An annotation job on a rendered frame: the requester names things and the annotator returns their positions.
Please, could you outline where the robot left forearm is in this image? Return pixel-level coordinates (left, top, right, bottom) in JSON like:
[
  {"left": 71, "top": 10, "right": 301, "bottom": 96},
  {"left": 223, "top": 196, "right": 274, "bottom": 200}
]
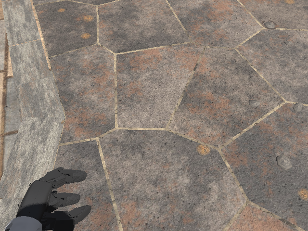
[{"left": 4, "top": 216, "right": 42, "bottom": 231}]

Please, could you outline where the robot left hand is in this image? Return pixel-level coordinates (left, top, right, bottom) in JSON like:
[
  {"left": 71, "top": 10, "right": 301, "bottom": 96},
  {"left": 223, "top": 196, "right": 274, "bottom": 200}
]
[{"left": 16, "top": 167, "right": 91, "bottom": 231}]

